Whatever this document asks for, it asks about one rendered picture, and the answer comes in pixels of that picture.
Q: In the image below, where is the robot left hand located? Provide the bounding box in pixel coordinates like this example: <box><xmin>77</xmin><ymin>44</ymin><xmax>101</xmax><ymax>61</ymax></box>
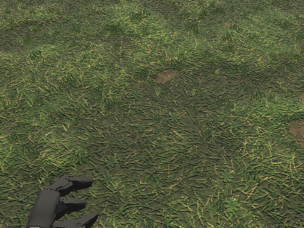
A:
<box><xmin>26</xmin><ymin>174</ymin><xmax>99</xmax><ymax>228</ymax></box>

